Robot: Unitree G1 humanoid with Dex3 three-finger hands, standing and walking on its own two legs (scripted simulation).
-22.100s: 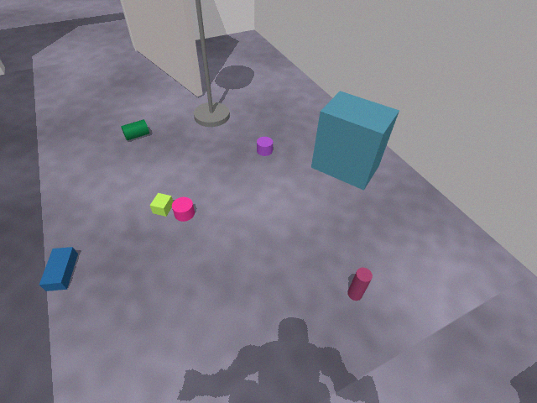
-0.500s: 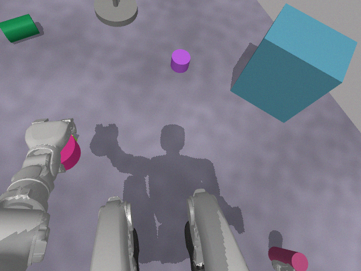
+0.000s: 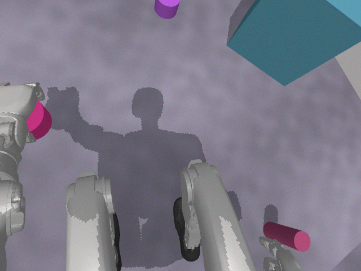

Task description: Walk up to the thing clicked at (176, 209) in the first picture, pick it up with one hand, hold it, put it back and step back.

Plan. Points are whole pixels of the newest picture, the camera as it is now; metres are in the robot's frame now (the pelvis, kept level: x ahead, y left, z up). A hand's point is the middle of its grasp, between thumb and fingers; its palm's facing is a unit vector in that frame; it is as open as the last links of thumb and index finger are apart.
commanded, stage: crouch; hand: left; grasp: from above
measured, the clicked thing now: (25, 118) +0.46 +0.30 -0.21
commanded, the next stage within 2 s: lower in 0.54 s
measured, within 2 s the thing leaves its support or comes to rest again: rests again in 1.46 s
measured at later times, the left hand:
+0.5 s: hand (34, 118) +0.46 +0.29 -0.24, palm faces -0.47 -0.07 -0.88, open 11.2 cm
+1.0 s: hand (41, 120) +0.47 +0.29 -0.29, palm faces -0.47 -0.08 -0.88, open 11.2 cm
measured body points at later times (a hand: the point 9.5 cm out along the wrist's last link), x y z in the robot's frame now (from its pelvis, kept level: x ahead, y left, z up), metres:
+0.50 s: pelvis -0.01 +0.00 -0.06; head +0.25 +0.07 +0.30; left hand +0.48 +0.29 -0.19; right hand +0.02 -0.27 -0.16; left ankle +0.07 +0.12 -0.38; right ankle +0.08 -0.13 -0.38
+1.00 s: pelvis -0.01 +0.00 -0.09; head +0.26 +0.08 +0.26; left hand +0.49 +0.29 -0.24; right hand +0.03 -0.28 -0.18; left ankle +0.07 +0.12 -0.38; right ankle +0.08 -0.13 -0.38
